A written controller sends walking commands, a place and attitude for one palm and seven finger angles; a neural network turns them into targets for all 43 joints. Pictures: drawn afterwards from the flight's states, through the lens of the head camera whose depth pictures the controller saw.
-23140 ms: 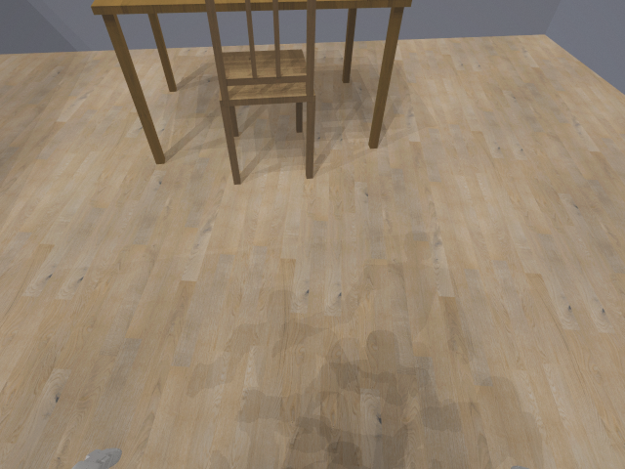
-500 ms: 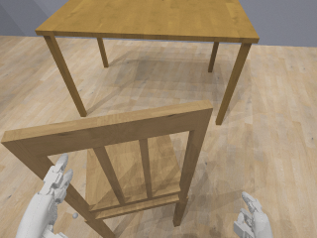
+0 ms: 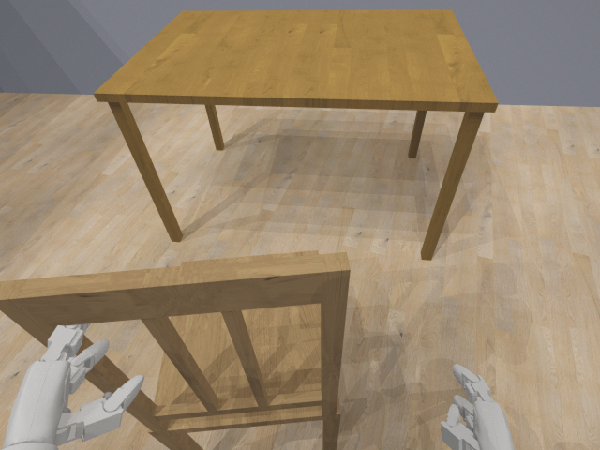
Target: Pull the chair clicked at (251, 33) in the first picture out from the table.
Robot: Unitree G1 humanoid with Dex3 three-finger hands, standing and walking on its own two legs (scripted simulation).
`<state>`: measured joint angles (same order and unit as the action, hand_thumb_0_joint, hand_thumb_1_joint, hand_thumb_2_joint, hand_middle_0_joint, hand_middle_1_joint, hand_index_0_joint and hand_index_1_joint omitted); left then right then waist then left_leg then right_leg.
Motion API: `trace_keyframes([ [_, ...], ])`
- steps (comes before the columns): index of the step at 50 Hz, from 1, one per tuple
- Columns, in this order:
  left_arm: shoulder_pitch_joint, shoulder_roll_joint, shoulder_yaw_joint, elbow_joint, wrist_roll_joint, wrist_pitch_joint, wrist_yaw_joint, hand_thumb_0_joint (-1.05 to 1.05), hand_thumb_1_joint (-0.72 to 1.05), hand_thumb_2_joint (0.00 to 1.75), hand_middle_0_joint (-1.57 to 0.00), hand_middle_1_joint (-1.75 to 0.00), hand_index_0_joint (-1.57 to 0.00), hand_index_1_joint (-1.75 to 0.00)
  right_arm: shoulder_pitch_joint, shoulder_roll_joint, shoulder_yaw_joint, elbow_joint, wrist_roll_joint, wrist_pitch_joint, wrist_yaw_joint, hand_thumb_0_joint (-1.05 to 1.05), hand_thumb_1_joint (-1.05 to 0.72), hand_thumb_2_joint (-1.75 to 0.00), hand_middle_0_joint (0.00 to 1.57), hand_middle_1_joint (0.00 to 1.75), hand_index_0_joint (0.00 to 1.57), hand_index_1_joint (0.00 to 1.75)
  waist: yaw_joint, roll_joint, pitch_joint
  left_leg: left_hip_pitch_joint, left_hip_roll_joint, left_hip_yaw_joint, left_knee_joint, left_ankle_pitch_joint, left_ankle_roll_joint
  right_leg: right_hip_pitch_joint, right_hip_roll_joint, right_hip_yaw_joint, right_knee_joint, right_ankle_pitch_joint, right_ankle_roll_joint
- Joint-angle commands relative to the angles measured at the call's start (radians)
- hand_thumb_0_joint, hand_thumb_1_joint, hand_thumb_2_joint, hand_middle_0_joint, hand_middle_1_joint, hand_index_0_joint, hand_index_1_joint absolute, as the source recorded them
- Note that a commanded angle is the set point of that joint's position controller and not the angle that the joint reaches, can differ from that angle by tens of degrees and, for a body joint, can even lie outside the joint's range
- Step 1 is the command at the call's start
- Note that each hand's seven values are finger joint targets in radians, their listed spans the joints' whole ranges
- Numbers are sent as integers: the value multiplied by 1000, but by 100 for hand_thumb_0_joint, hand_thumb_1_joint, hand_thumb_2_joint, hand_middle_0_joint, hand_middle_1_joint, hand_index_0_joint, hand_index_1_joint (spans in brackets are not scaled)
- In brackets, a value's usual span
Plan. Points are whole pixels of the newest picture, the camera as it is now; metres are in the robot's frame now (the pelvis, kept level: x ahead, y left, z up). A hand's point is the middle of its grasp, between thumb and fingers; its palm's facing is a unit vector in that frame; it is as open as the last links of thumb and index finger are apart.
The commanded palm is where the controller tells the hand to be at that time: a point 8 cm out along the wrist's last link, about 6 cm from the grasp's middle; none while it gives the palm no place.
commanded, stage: draw the hand back to the body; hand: left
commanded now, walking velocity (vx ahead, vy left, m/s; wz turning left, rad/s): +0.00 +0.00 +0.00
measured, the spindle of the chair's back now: (188, 368) +0.24 +0.21 -0.06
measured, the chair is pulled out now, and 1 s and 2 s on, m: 0.61 0.61 0.61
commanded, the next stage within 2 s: step back with the hand held close in 0.50 s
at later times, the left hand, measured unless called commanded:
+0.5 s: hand (100, 396) +0.15 +0.24 +0.07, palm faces +0.26 -0.84 -0.47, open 7.2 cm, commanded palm +0.13 +0.30 +0.18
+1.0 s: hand (63, 426) +0.12 +0.26 +0.08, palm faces +0.09 -0.82 -0.56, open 6.9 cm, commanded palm +0.08 +0.30 +0.18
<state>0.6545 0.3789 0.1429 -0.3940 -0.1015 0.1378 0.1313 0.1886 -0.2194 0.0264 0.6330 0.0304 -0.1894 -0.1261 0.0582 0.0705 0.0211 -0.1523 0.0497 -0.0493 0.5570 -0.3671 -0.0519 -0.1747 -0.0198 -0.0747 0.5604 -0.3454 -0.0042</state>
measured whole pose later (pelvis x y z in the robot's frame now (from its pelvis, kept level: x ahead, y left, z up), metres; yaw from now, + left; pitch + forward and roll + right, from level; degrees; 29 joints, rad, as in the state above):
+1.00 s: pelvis -0.07 +0.01 +0.00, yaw +0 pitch -2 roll -1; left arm 0.68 0.57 0.28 -0.54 -0.10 0.08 0.11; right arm 0.11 -0.22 -0.01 0.56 0.05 -0.07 -0.12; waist 0.04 0.01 0.20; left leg -0.25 0.05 -0.05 0.53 -0.25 -0.05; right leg -0.26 -0.02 -0.07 0.51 -0.20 0.00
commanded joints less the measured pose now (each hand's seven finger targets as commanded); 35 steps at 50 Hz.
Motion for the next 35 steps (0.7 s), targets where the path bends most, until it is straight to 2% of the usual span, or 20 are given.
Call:
trace_keyframes([
  [1,-241,283,348,-483,44,-190,101,0,72,81,-18,-26,-18,-26,-115,-97,-30,-139,-1,-87,6,0,-90,-90,20,30,20,30,-1,115,-186,54,-15,52,-68,431,45,93,-46,13,-76,460,-15],
  [4,-276,323,378,-516,44,-185,112,0,83,87,-19,-29,-19,-29,-114,-103,-27,-126,3,-94,10,0,-90,-90,20,30,20,30,0,161,-187,60,-16,49,-70,465,43,109,-49,15,-74,484,-18],
  [6,-302,346,393,-551,44,-183,118,0,90,90,-20,-30,-20,-30,-106,-105,-28,-123,8,-98,14,0,-90,-90,20,30,20,30,1,172,-215,78,-13,46,-68,492,43,115,-51,8,-68,493,-16],
  [9,-288,330,383,-526,42,-172,118,0,90,90,-20,-30,-20,-30,-114,-105,-27,-119,8,-101,19,0,-90,-90,20,30,20,30,3,185,-179,69,-10,43,-77,489,39,102,-53,3,-70,476,-17],
  [10,-291,330,383,-529,44,-173,117,0,90,90,-20,-30,-20,-30,-111,-102,-26,-121,9,-102,21,0,-90,-90,20,30,20,30,5,168,-190,73,-9,39,-79,484,39,101,-52,-2,-69,462,-14],
  [13,-286,346,394,-520,46,-176,116,0,90,90,-20,-30,-20,-30,-115,-105,-26,-114,6,-108,23,0,-90,-90,20,30,20,30,10,174,-206,67,-9,40,-79,473,40,114,-55,2,-70,457,-17],
  [14,-287,332,384,-525,45,-176,115,0,90,90,-20,-30,-20,-30,-119,-103,-25,-118,7,-109,24,0,-90,-90,20,30,20,30,8,163,-184,62,-9,42,-79,465,39,103,-54,0,-72,455,-15],
  [15,-294,332,384,-529,47,-179,114,0,90,90,-20,-30,-20,-30,-119,-104,-24,-117,5,-111,26,0,-90,-90,20,30,20,30,9,162,-190,65,-6,36,-83,458,39,98,-53,-1,-69,437,-16],
  [18,-279,347,396,-525,49,-181,116,0,90,90,-20,-30,-20,-30,-123,-105,-25,-111,4,-118,26,0,-90,-90,20,30,20,30,15,182,-201,57,-6,35,-82,452,39,104,-55,1,-69,420,-19],
  [21,-272,337,390,-536,50,-187,114,0,90,90,-20,-30,-20,-30,-120,-103,-25,-111,2,-121,27,0,-90,-90,20,30,20,30,12,151,-211,56,-6,40,-75,461,42,106,-55,-1,-64,446,-17],
  [24,-274,332,385,-534,52,-187,113,0,90,90,-20,-30,-20,-30,-116,-101,-23,-106,3,-125,29,0,-90,-90,20,30,20,30,13,194,-200,50,-7,36,-79,439,38,97,-57,3,-71,415,-21],
  [27,-277,332,387,-532,51,-190,115,0,90,90,-20,-30,-20,-30,-116,-102,-26,-108,4,-126,27,0,-90,-90,20,30,20,30,11,164,-200,48,-6,38,-77,423,41,88,-55,0,-74,398,-19],
  [28,-275,339,389,-521,51,-187,114,0,90,90,-20,-30,-20,-30,-122,-103,-24,-103,4,-127,26,0,-90,-90,20,30,20,30,12,177,-191,34,-7,37,-79,410,38,93,-55,5,-79,390,-22],
  [30,-280,334,389,-521,50,-191,114,0,90,90,-20,-30,-20,-30,-117,-104,-25,-106,4,-127,25,0,-90,-90,20,30,20,30,11,146,-193,39,-4,35,-82,402,40,86,-55,3,-77,381,-19],
  [31,-316,324,365,-546,51,-195,112,0,90,90,-20,-30,-20,-30,-114,-109,-22,-105,2,-131,26,0,-90,-90,20,30,20,30,4,164,-202,43,-8,37,-82,395,42,84,-57,3,-77,378,-19],
  [32,-476,489,495,-518,4,-243,77,0,90,90,-20,-30,-20,-30,-62,-148,-61,-154,34,-65,16,0,-90,-90,20,30,20,30,-21,63,-23,-6,31,2,-74,393,57,-9,-85,124,-149,490,-18],
  [33,-503,492,492,-493,13,-251,57,0,90,90,-20,-30,-20,-30,-54,-136,-56,-157,34,-37,14,0,-90,-90,20,30,20,30,-28,93,-63,2,28,-3,-83,365,54,22,-108,132,-157,538,-28],
  [34,-427,397,439,-448,7,-244,51,0,90,90,-20,-30,-20,-30,-72,-121,-57,-166,35,-23,13,0,-90,-90,20,30,20,30,-35,82,-64,13,26,7,-79,394,45,42,-111,121,-151,580,-27],
  [35,-391,366,417,-454,7,-247,48,0,90,90,-20,-30,-20,-30,-76,-125,-55,-180,32,-10,15,0,-90,-90,20,30,20,30,-33,85,-106,34,28,5,-83,447,43,75,-110,104,-133,608,-24],
])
